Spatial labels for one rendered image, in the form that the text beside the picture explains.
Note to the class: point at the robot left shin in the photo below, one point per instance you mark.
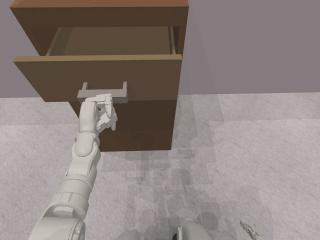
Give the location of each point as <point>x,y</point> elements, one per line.
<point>133,229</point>

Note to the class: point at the cabinet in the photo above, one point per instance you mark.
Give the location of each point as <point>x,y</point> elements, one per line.
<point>142,125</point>

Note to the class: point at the robot right hand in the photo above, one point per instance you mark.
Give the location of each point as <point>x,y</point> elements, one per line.
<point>253,230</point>

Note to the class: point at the robot left forearm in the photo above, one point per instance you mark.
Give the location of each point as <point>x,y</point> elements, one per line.
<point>71,198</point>

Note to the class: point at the robot right shin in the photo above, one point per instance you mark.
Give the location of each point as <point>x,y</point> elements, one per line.
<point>188,221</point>

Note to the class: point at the robot left hand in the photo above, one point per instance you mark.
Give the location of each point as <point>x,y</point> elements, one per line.
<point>90,114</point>

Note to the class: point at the robot shin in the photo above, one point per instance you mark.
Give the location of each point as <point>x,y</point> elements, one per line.
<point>188,221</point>
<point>133,229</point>

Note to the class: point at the robot left upper arm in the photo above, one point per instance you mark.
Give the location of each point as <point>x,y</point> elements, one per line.
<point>59,228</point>

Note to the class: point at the drawer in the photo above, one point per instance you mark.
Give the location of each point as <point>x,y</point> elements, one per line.
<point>105,58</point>

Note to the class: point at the handle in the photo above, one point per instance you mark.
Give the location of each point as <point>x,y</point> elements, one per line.
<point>119,96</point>

